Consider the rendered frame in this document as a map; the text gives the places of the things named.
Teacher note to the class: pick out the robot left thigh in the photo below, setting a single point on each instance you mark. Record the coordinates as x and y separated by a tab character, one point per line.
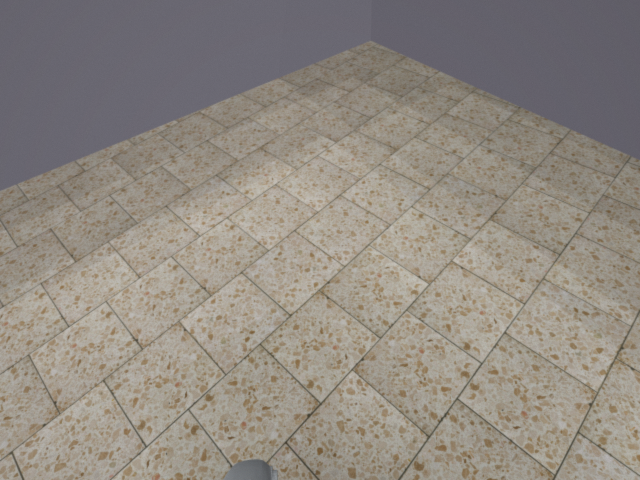
251	470

